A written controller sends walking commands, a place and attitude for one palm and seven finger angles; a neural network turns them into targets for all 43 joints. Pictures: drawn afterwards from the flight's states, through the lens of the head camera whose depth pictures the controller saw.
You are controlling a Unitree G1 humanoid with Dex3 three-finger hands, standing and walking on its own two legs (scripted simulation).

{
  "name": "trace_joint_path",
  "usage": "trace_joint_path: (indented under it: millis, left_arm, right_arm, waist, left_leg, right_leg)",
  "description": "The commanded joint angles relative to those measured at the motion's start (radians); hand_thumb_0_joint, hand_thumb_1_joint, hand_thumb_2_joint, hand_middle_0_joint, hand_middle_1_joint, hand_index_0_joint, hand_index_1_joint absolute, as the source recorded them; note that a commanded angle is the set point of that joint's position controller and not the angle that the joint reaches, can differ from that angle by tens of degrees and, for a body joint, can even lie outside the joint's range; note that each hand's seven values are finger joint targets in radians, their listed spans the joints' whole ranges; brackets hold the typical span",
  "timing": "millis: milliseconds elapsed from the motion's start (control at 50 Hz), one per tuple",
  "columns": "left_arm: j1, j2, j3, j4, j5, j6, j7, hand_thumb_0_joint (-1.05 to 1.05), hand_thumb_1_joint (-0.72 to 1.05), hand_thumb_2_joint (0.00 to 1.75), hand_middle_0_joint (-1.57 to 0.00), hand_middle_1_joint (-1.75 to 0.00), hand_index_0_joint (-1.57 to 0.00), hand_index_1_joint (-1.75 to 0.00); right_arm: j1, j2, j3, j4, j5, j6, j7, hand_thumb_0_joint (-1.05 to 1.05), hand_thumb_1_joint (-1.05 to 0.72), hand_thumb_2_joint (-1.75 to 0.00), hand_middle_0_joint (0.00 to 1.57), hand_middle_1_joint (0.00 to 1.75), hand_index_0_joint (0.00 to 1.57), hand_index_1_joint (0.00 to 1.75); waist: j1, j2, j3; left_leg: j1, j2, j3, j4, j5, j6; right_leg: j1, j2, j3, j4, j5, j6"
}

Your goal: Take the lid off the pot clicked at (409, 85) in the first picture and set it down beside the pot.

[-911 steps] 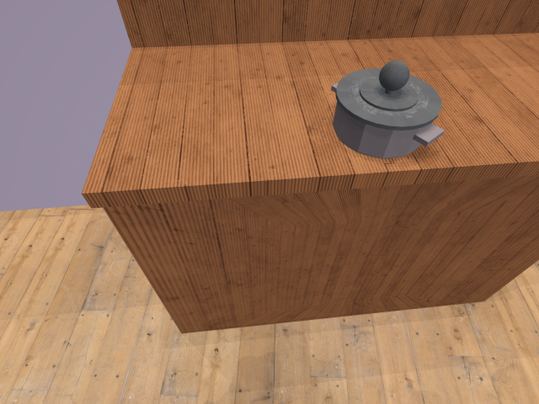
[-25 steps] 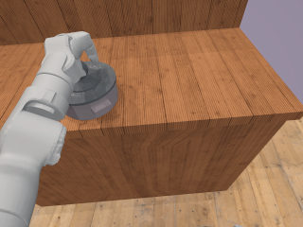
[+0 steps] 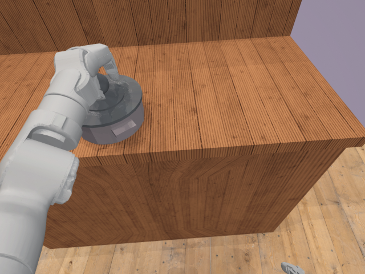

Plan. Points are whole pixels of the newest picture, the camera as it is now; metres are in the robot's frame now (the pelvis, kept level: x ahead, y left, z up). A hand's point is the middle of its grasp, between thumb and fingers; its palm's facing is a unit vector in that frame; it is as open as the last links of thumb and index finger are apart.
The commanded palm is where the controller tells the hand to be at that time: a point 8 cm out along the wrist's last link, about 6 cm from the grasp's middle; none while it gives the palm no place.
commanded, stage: close the fingers and squeeze the knob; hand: left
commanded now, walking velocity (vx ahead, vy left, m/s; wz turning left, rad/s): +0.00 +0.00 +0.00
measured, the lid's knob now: (97, 84) +0.50 +0.19 +0.17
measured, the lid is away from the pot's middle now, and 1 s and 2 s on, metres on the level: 0.00 0.00 0.01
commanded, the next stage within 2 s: lift the lid straight up in 1.36 s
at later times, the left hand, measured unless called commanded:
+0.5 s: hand (97, 83) +0.47 +0.18 +0.19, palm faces -0.35 -0.11 -0.93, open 8.4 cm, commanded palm +0.46 +0.19 +0.25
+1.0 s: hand (95, 85) +0.47 +0.18 +0.19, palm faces -0.35 -0.12 -0.93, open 7.4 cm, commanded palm +0.46 +0.19 +0.25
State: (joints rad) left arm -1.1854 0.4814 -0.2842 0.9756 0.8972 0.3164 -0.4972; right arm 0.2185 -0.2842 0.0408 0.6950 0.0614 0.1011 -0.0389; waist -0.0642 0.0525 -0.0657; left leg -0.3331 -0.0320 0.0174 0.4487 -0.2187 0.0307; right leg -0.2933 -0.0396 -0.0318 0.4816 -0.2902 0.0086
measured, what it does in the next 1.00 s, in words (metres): stands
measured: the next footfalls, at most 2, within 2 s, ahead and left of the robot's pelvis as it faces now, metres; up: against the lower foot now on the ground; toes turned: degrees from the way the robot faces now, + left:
none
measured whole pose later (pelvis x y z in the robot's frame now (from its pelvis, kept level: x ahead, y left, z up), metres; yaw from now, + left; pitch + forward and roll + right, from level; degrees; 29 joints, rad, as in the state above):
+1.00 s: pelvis +0.00 +0.00 +0.00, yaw -1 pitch +6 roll +0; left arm -1.19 0.50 -0.25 1.00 0.90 0.29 -0.50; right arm 0.23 -0.28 0.04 0.69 0.06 0.10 -0.05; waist -0.08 0.04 -0.07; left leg -0.34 -0.03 0.02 0.45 -0.22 0.03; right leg -0.29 -0.04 -0.02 0.47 -0.28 0.01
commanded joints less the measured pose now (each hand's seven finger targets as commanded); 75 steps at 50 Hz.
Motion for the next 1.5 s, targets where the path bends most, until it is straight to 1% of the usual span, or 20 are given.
trace_joint_path:
  millis: [0,60,100,160,200,260,300,460,540,580,660,700,760,960,1080,1240,1280,1360,1380,1480]
  left_arm:
    - [-0.569,0.268,0.099,-0.116,0.028,-0.007,0.039,0.00,-0.10,1.07,-0.56,-0.69,-0.56,-0.69]
    - [-0.625,0.168,0.021,-0.179,0.008,-0.019,0.037,0.00,-0.07,1.07,-0.56,-0.74,-0.56,-0.74]
    - [-0.600,0.256,0.098,-0.180,0.031,-0.025,0.043,0.00,-0.05,1.06,-0.56,-0.78,-0.56,-0.78]
    - [-0.558,0.154,0.024,-0.096,0.012,-0.010,0.035,0.00,-0.01,1.06,-0.56,-0.82,-0.56,-0.82]
    - [-0.608,0.254,0.098,-0.145,0.027,-0.020,0.042,0.00,0.01,1.05,-0.57,-0.85,-0.57,-0.85]
    - [-0.593,0.207,0.061,-0.143,0.018,-0.025,0.045,0.00,0.05,1.03,-0.58,-0.89,-0.58,-0.89]
    - [-0.566,0.306,0.140,-0.096,0.039,-0.023,0.049,0.00,0.07,1.02,-0.59,-0.91,-0.59,-0.91]
    - [-0.545,0.218,0.065,-0.205,0.009,-0.028,0.037,0.00,0.18,0.96,-0.64,-0.98,-0.64,-0.98]
    - [-0.559,0.252,0.084,-0.161,0.024,-0.018,0.035,0.00,0.23,0.92,-0.67,-1.00,-0.67,-1.00]
    - [-0.573,0.298,0.124,-0.215,0.022,-0.024,0.043,0.00,0.26,0.89,-0.68,-1.01,-0.68,-1.01]
    - [-0.553,0.239,0.074,-0.167,0.014,-0.020,0.037,0.00,0.32,0.84,-0.71,-1.02,-0.71,-1.02]
    - [-0.561,0.301,0.121,-0.169,0.034,-0.023,0.042,0.00,0.35,0.81,-0.73,-1.03,-0.73,-1.03]
    - [-0.538,0.248,0.081,-0.179,0.019,-0.022,0.039,0.00,0.35,0.84,-0.71,-1.01,-0.74,-1.03]
    - [-0.556,0.254,0.081,-0.151,0.027,-0.025,0.041,0.00,0.40,0.91,-0.69,-0.99,-0.79,-1.04]
    - [-0.578,0.296,0.114,-0.181,0.040,-0.032,0.044,0.00,0.45,0.94,-0.72,-1.01,-0.82,-1.05]
    - [-0.546,0.265,0.091,-0.125,0.035,-0.029,0.037,0.00,0.52,0.98,-0.77,-1.03,-0.87,-1.07]
    - [-0.557,0.319,0.127,-0.123,0.037,-0.031,0.040,0.00,0.54,0.98,-0.78,-1.03,-0.88,-1.08]
    - [-0.570,0.255,0.070,-0.091,0.026,-0.033,0.038,0.00,0.58,1.00,-0.80,-1.04,-0.90,-1.08]
    - [-0.577,0.308,0.115,-0.091,0.043,-0.034,0.044,0.00,0.58,1.00,-0.80,-1.04,-0.90,-1.09]
    - [-0.624,0.316,0.110,-0.121,0.048,-0.046,0.044,0.00,0.59,1.01,-0.81,-1.05,-0.92,-1.09]
  right_arm:
    - [-0.012,-0.130,-0.035,-0.100,-0.002,-0.023,-0.018,0.00,-0.90,-0.90,0.20,0.30,0.20,0.30]
    - [-0.018,-0.124,-0.041,-0.105,0.001,-0.027,-0.015,0.00,-0.90,-0.90,0.20,0.30,0.20,0.30]
    - [-0.011,-0.127,-0.041,-0.106,-0.006,-0.032,-0.015,0.00,-0.90,-0.90,0.20,0.30,0.20,0.30]
    - [0.002,-0.131,-0.044,-0.088,-0.001,-0.019,-0.011,0.00,-0.90,-0.90,0.20,0.30,0.20,0.30]
    - [0.002,-0.131,-0.041,-0.095,-0.007,-0.025,-0.014,0.00,-0.90,-0.90,0.20,0.30,0.20,0.30]
    - [-0.004,-0.130,-0.044,-0.098,-0.006,-0.030,-0.014,0.00,-0.90,-0.90,0.20,0.30,0.20,0.30]
    - [0.014,-0.134,-0.042,-0.089,-0.008,-0.027,-0.018,0.00,-0.90,-0.90,0.20,0.30,0.20,0.30]
    - [-0.009,-0.132,-0.049,-0.118,-0.001,-0.036,-0.011,0.00,-0.90,-0.90,0.20,0.30,0.20,0.30]
    - [0.002,-0.133,-0.044,-0.103,0.001,-0.031,-0.015,0.00,-0.90,-0.90,0.20,0.30,0.20,0.30]
    - [-0.002,-0.133,-0.045,-0.110,-0.005,-0.036,-0.017,0.00,-0.90,-0.90,0.20,0.30,0.20,0.30]
    - [-0.006,-0.137,-0.046,-0.104,-0.001,-0.035,-0.019,0.00,-0.90,-0.90,0.20,0.30,0.20,0.30]
    - [-0.007,-0.134,-0.042,-0.106,-0.004,-0.035,-0.020,0.00,-0.90,-0.90,0.20,0.30,0.20,0.30]
    - [-0.012,-0.134,-0.045,-0.113,-0.003,-0.035,-0.017,0.00,-0.90,-0.90,0.20,0.30,0.20,0.30]
    - [-0.014,-0.132,-0.043,-0.115,-0.004,-0.025,-0.022,0.00,-0.90,-0.90,0.20,0.30,0.20,0.30]
    - [-0.005,-0.130,-0.044,-0.115,-0.006,-0.029,-0.022,0.00,-0.90,-0.90,0.20,0.30,0.20,0.30]
    - [0.003,-0.131,-0.046,-0.109,-0.004,-0.030,-0.026,0.00,-0.90,-0.90,0.20,0.30,0.20,0.30]
    - [0.007,-0.137,-0.044,-0.104,-0.004,-0.026,-0.028,0.00,-0.90,-0.90,0.20,0.30,0.20,0.30]
    - [0.005,-0.140,-0.045,-0.101,-0.003,-0.025,-0.031,0.00,-0.90,-0.90,0.20,0.30,0.20,0.30]
    - [0.017,-0.138,-0.045,-0.097,-0.005,-0.026,-0.031,0.00,-0.90,-0.90,0.20,0.30,0.20,0.30]
    - [0.016,-0.137,-0.045,-0.101,-0.004,-0.026,-0.034,0.00,-0.90,-0.90,0.20,0.30,0.20,0.30]
  waist:
    - [-0.017,-0.105,-0.353]
    - [-0.034,-0.040,-0.368]
    - [-0.016,-0.046,-0.434]
    - [-0.035,-0.068,-0.328]
    - [-0.018,-0.081,-0.398]
    - [-0.022,-0.043,-0.386]
    - [-0.007,-0.099,-0.385]
    - [-0.013,-0.035,-0.398]
    - [-0.018,-0.072,-0.356]
    - [-0.008,-0.059,-0.414]
    - [-0.018,-0.054,-0.355]
    - [-0.007,-0.065,-0.393]
    - [-0.013,-0.043,-0.379]
    - [-0.016,-0.044,-0.365]
    - [-0.009,-0.040,-0.420]
    - [-0.014,-0.079,-0.366]
    - [-0.012,-0.082,-0.365]
    - [-0.024,-0.059,-0.326]
    - [-0.018,-0.081,-0.360]
    - [-0.023,-0.061,-0.392]
  left_leg:
    - [0.233,-0.041,-0.027,0.009,0.314,0.047]
    - [0.289,-0.034,-0.035,0.013,0.353,0.043]
    - [0.306,-0.031,-0.046,0.023,0.397,0.042]
    - [0.272,-0.031,-0.042,0.015,0.376,0.040]
    - [0.274,-0.035,-0.039,0.011,0.352,0.044]
    - [0.290,-0.032,-0.042,0.017,0.386,0.043]
    - [0.249,-0.033,-0.037,0.009,0.355,0.045]
    - [0.303,-0.026,-0.039,0.018,0.433,0.046]
    - [0.263,-0.031,-0.035,0.004,0.361,0.046]
    - [0.291,-0.032,-0.040,0.014,0.387,0.047]
    - [0.273,-0.034,-0.034,0.011,0.362,0.047]
    - [0.271,-0.032,-0.038,0.011,0.368,0.045]
    - [0.279,-0.033,-0.036,0.020,0.388,0.045]
    - [0.266,-0.031,-0.034,0.014,0.372,0.042]
    - [0.287,-0.028,-0.037,0.015,0.396,0.042]
    - [0.256,-0.031,-0.031,0.004,0.339,0.046]
    - [0.239,-0.031,-0.026,-0.002,0.313,0.045]
    - [0.230,-0.033,-0.025,-0.005,0.290,0.044]
    - [0.234,-0.032,-0.025,-0.005,0.276,0.045]
    - [0.243,-0.029,-0.025,-0.005,0.290,0.044]
  right_leg:
    - [0.057,0.065,0.005,-0.039,0.384,-0.037]
    - [0.015,0.065,-0.002,-0.044,0.370,-0.041]
    - [0.043,0.066,0.007,-0.029,0.388,-0.040]
    - [-0.006,0.072,-0.009,-0.046,0.359,-0.044]
    - [0.048,0.069,0.004,-0.037,0.379,-0.039]
    - [0.028,0.068,0.000,-0.043,0.377,-0.043]
    - [0.067,0.068,0.005,-0.037,0.389,-0.039]
    - [0.048,0.067,0.002,-0.042,0.405,-0.039]
    - [0.043,0.070,0.001,-0.047,0.370,-0.037]
    - [0.068,0.069,0.006,-0.041,0.389,-0.037]
    - [0.037,0.068,0.000,-0.051,0.378,-0.041]
    - [0.059,0.068,0.005,-0.039,0.381,-0.040]
    - [0.048,0.067,0.002,-0.045,0.391,-0.042]
    - [0.043,0.067,0.002,-0.047,0.377,-0.044]
    - [0.063,0.067,0.008,-0.037,0.390,-0.040]
    - [0.051,0.071,0.004,-0.050,0.364,-0.037]
    - [0.068,0.068,0.007,-0.050,0.363,-0.038]
    - [0.035,0.070,-0.001,-0.057,0.343,-0.043]
    - [0.054,0.070,0.006,-0.053,0.338,-0.039]
    - [0.064,0.067,0.010,-0.051,0.351,-0.038]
